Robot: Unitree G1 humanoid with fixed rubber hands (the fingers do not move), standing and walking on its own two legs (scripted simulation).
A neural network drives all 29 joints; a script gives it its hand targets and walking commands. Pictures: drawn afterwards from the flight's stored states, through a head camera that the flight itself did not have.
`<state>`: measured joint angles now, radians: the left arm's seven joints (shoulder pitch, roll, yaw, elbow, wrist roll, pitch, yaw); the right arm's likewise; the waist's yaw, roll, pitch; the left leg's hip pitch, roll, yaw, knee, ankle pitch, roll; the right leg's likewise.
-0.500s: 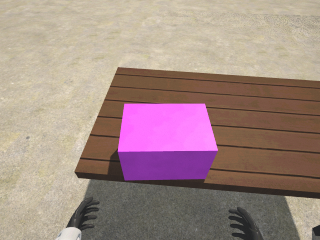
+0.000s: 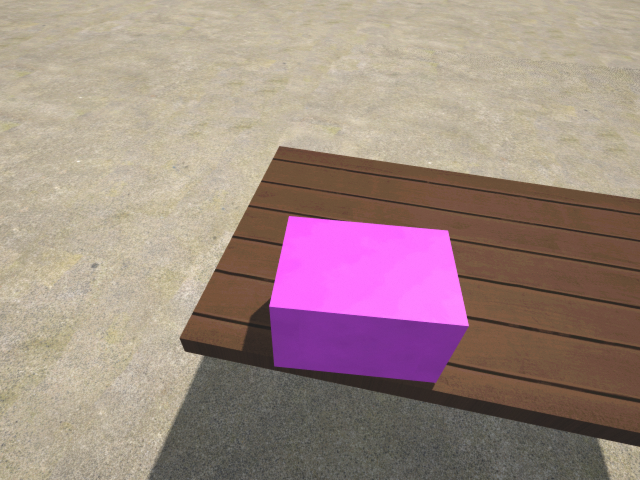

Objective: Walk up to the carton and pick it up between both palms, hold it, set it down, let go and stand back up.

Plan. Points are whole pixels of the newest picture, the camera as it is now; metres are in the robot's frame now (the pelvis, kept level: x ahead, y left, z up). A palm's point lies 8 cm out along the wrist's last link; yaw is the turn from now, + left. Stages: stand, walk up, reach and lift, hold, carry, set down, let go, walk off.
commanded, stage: stand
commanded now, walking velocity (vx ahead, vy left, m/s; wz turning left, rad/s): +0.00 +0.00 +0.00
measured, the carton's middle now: (361, 298) +0.43 -0.05 -0.07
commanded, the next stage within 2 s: none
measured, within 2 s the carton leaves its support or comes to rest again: neither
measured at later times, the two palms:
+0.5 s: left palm out of the picture +0.00 +0.25 -0.14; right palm out of the picture +0.02 -0.22 -0.13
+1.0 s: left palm out of the picture -0.04 +0.23 -0.15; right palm out of the picture +0.00 -0.20 -0.14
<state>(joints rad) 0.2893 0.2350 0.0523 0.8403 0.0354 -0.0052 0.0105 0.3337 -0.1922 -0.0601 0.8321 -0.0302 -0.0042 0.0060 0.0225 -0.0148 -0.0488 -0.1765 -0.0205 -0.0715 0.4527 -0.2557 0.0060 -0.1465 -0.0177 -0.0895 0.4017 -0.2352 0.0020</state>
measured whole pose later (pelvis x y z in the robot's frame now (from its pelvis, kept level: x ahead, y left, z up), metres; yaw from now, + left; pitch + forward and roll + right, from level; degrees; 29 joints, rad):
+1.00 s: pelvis +0.01 +0.02 +0.00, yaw +2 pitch -3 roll -1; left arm 0.33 0.14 0.03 1.15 0.02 0.02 0.04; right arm 0.35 -0.13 -0.01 1.07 -0.01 0.00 -0.04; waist 0.01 -0.01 0.02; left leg -0.14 -0.07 -0.10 0.45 -0.26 0.04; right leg -0.10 -0.07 -0.12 0.41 -0.26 0.03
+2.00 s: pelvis +0.01 +0.00 +0.00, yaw +3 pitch -2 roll +0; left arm 0.34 0.11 0.03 1.17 0.02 0.01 0.05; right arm 0.33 -0.11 0.00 1.11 -0.01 -0.01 -0.05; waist 0.02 -0.01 0.03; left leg -0.15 -0.05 -0.11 0.46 -0.27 0.01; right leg -0.11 -0.05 -0.13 0.43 -0.28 0.01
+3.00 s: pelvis +0.01 -0.04 +0.00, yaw +3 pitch -2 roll +0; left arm 0.34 0.12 0.03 1.13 0.02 0.00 0.05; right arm 0.31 -0.10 0.00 1.12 -0.01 0.01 -0.05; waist 0.02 0.00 0.05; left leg -0.15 0.00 -0.13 0.47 -0.28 -0.04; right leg -0.12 0.00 -0.15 0.45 -0.29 -0.05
